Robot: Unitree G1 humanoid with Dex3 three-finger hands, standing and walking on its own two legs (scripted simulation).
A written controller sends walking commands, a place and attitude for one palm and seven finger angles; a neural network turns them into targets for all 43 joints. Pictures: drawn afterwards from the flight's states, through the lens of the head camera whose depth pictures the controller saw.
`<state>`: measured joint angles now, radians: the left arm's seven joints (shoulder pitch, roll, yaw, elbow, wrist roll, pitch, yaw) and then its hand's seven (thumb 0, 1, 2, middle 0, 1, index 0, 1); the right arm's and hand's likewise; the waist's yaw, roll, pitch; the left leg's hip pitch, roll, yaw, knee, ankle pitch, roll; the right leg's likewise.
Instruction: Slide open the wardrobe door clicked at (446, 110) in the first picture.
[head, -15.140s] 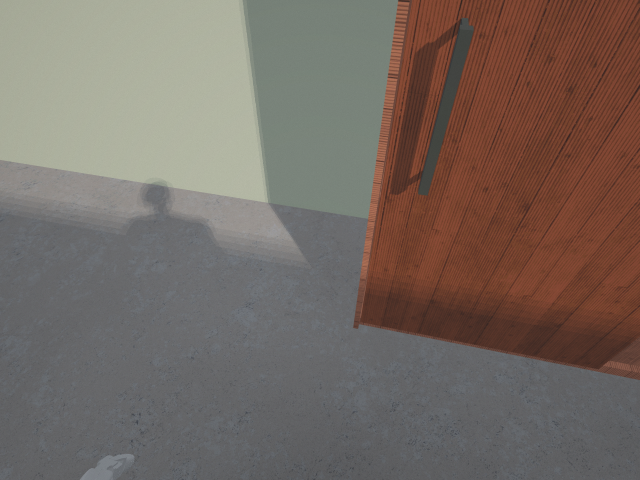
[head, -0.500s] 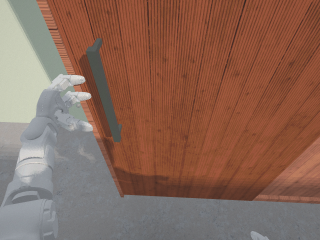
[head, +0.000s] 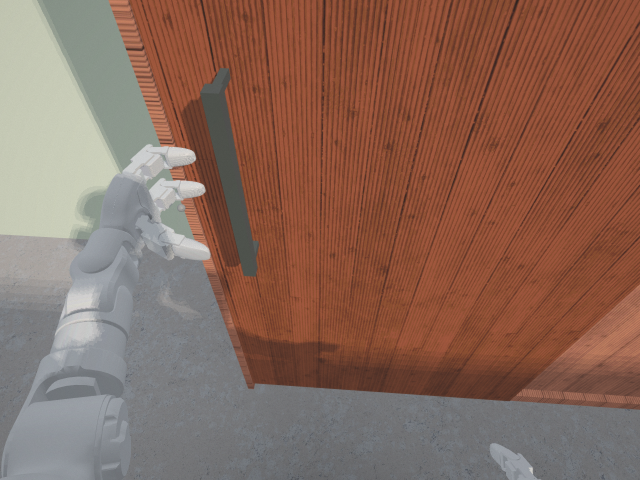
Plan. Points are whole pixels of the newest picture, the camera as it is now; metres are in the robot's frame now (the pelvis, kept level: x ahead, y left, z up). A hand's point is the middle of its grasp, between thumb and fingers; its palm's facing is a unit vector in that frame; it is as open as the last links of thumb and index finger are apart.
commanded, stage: move the hooked fingers beside the handle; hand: left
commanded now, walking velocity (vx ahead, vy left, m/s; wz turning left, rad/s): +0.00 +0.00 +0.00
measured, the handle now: (239, 190) +0.47 +0.13 +0.11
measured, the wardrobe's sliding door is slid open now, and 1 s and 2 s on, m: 0.00 0.00 0.00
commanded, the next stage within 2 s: feel for the door with the fingertips in 0.12 s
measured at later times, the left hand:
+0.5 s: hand (204, 213) +0.40 +0.16 +0.13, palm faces -0.08 -1.00 +0.00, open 14.0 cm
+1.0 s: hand (202, 199) +0.43 +0.16 +0.13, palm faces -0.03 -1.00 +0.01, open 13.9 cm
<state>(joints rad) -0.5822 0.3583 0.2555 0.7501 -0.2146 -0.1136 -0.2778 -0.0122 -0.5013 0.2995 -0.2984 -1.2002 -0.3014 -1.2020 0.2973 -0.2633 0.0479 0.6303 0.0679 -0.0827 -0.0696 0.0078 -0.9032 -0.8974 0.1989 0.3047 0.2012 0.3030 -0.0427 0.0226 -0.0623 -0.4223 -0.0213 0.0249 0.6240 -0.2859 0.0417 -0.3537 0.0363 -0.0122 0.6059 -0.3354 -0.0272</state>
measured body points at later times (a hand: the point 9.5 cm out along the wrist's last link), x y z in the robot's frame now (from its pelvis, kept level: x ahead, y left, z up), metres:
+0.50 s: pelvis +0.00 +0.00 +0.00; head +0.01 +0.00 +0.45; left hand +0.40 +0.21 +0.14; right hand +0.12 -0.25 -0.10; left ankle +0.02 +0.09 -0.73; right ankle -0.02 -0.10 -0.73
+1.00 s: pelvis +0.00 -0.02 +0.00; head +0.03 -0.02 +0.45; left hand +0.42 +0.22 +0.13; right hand +0.10 -0.28 -0.11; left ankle +0.02 +0.09 -0.73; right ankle -0.02 -0.10 -0.73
